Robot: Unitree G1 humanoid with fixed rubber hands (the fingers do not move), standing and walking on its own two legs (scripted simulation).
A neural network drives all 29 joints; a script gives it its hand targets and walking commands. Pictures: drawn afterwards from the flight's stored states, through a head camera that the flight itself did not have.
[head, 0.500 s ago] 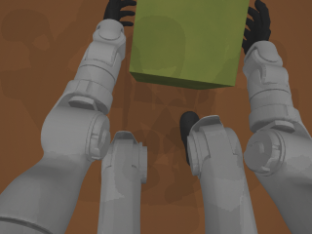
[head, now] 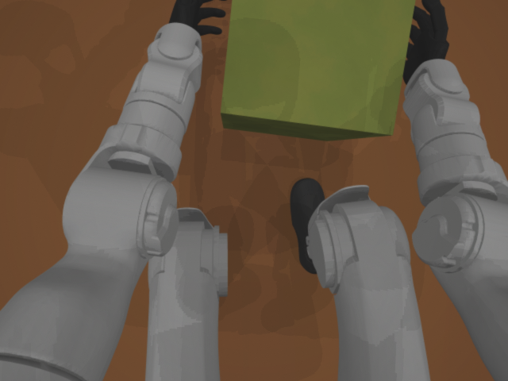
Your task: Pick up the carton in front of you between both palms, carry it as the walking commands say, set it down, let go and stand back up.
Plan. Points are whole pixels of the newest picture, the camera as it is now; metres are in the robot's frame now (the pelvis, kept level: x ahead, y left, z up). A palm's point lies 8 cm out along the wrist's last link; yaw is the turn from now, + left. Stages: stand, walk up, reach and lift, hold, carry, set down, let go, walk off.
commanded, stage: set down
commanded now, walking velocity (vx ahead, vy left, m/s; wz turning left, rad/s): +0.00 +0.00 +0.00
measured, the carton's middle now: (296, 65) +0.49 -0.11 -0.25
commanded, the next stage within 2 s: let go in 1.36 s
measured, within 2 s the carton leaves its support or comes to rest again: neither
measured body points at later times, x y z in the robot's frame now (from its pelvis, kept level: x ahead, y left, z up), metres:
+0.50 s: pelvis -0.01 -0.01 +0.01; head +0.35 -0.03 +0.27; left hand +0.57 +0.07 -0.15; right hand +0.47 -0.29 -0.15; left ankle +0.08 +0.10 -0.35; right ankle +0.15 -0.14 -0.35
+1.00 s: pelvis +0.02 -0.01 +0.13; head +0.33 -0.03 +0.45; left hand +0.57 +0.08 +0.01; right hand +0.46 -0.30 +0.01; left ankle +0.08 +0.10 -0.35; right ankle +0.15 -0.14 -0.35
